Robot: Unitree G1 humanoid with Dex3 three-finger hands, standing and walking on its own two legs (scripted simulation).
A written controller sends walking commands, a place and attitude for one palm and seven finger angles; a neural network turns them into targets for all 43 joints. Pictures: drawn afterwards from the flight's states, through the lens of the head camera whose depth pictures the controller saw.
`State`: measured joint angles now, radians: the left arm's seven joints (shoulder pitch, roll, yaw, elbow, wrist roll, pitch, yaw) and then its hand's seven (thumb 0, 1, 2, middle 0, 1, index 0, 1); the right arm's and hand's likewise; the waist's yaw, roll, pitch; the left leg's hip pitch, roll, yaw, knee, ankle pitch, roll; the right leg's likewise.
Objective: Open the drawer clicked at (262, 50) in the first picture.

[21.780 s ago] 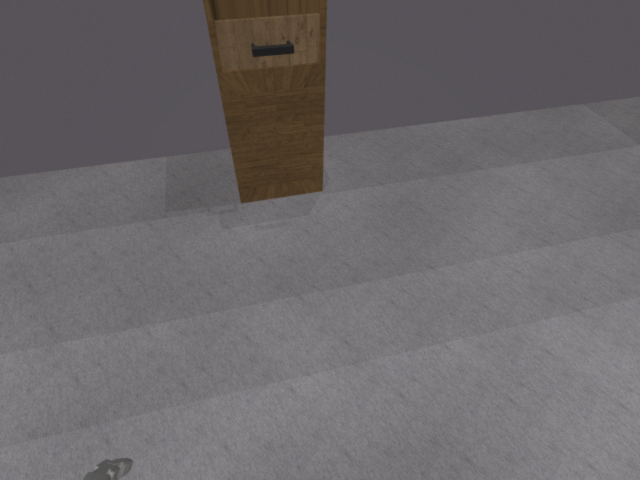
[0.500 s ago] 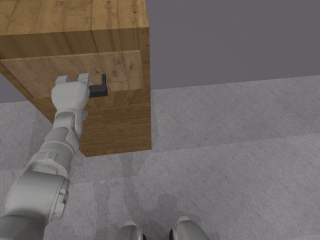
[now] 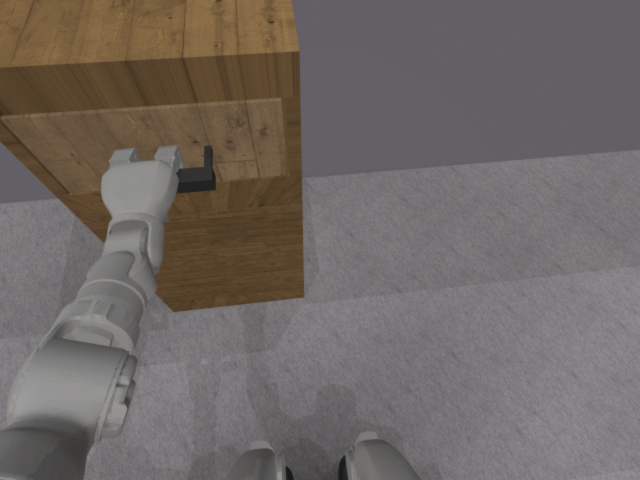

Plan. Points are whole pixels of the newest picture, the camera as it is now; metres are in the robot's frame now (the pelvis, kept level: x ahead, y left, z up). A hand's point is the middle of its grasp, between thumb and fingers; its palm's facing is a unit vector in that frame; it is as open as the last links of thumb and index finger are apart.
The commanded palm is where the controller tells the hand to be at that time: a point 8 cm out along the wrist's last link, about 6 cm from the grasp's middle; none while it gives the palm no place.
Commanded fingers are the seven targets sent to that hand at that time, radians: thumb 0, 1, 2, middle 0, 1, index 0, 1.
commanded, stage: pull the drawer open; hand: left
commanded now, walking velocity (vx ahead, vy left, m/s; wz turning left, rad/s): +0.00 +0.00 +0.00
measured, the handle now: (164, 169) +0.54 +0.19 +0.00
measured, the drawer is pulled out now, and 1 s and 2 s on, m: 0.00 0.07 0.29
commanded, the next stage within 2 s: none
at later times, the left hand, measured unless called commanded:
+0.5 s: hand (156, 236) +0.44 +0.20 -0.02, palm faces -0.04 -0.06 -1.00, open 5.8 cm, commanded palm +0.42 +0.19 +0.03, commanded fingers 0.00 0.90 0.90 -0.40 -1.35 -0.40 -1.35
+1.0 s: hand (154, 257) +0.41 +0.20 -0.02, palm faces -0.05 -0.06 -1.00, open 5.8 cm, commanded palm +0.36 +0.19 +0.03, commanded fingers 0.00 0.90 0.90 -0.40 -1.35 -0.40 -1.35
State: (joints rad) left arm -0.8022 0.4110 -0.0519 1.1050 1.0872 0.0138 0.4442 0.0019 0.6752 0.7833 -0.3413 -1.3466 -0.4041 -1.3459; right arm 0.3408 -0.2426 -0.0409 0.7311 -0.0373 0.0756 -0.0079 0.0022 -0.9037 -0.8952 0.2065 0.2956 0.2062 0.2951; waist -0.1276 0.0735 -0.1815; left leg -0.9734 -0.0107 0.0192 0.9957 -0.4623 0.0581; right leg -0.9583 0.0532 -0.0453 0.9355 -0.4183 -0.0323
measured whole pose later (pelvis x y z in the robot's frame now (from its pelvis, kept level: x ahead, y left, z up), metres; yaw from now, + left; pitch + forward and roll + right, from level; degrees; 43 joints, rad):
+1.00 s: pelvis +0.02 +0.00 +0.02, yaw -1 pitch +20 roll -1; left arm -0.39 0.32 -0.07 0.75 1.07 0.05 0.47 0.02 0.70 0.76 -0.29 -1.35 -0.39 -1.33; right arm 0.32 -0.23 -0.06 0.69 -0.02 0.14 0.00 0.01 -0.90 -0.90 0.21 0.30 0.21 0.29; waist -0.06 0.07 -0.18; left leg -0.79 0.00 0.05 0.88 -0.45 0.05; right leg -0.79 0.06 0.00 0.84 -0.40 -0.03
